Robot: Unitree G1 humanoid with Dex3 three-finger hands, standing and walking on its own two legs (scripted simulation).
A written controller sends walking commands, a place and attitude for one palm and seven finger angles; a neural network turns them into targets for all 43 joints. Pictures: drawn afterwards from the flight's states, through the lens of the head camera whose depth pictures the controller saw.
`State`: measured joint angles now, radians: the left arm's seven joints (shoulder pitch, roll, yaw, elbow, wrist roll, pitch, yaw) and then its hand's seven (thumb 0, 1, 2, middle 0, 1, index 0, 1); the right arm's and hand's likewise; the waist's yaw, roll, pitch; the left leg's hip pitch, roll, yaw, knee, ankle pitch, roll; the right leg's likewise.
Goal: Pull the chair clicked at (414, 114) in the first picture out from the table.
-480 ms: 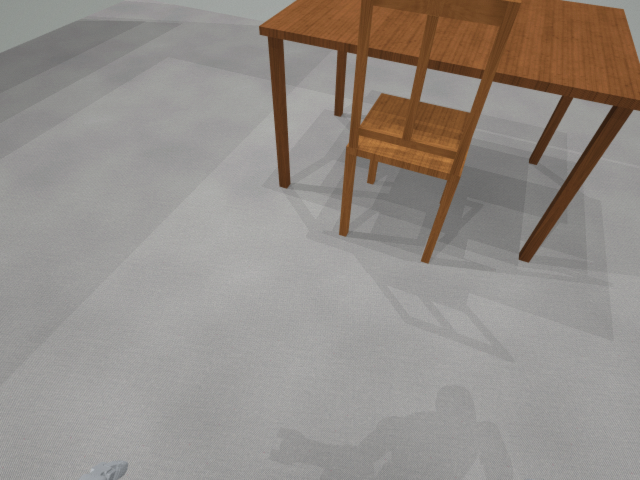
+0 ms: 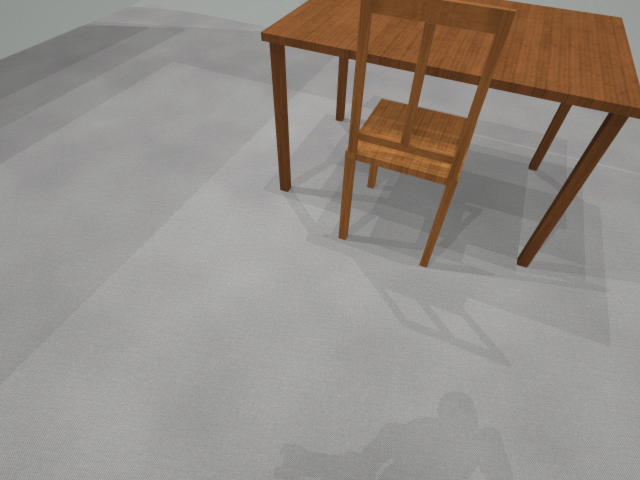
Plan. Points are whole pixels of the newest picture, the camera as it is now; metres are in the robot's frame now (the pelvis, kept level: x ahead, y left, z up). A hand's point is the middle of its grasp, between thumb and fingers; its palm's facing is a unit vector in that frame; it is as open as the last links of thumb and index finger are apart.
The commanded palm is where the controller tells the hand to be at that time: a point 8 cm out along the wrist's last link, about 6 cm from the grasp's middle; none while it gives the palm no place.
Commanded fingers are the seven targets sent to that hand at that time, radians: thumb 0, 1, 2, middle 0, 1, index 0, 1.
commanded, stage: stand and wait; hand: left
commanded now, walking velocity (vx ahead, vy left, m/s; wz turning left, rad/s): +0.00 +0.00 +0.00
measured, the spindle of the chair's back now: (416, 89) +1.14 -0.20 -0.05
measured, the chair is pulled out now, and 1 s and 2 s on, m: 0.00 0.00 0.00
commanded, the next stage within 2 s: look at it before walking up in 0.34 s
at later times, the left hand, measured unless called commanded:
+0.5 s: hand out of the picture +0.07 +0.23 -0.15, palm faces -0.02 -0.94 -0.34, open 7.4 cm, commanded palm none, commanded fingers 0.00 0.90 0.90 -0.20 -0.30 -0.20 -0.30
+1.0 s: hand out of the picture +0.05 +0.23 -0.15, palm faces -0.03 -0.94 -0.33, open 7.4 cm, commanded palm none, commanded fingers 0.00 0.90 0.90 -0.20 -0.30 -0.20 -0.30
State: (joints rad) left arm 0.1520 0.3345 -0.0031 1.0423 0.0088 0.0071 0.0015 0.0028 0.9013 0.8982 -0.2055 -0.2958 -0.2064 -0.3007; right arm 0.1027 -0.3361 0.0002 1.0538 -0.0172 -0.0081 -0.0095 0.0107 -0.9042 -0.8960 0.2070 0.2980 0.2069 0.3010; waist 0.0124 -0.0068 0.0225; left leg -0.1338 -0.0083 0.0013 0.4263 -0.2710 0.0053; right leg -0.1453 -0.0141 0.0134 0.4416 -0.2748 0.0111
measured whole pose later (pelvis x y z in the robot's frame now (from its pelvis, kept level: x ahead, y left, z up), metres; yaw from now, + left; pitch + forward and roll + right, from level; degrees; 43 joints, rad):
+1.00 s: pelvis -0.02 -0.01 +0.00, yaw -1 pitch -2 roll +0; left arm 0.15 0.33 0.00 1.09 0.01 0.00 0.00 0.00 0.90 0.90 -0.20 -0.30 -0.21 -0.30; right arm 0.13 -0.33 0.00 1.12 -0.01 -0.01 -0.01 0.01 -0.91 -0.90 0.21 0.30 0.21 0.30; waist 0.01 0.00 0.03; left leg -0.12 0.02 0.01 0.36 -0.21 -0.02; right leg -0.14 0.01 0.02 0.38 -0.21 -0.01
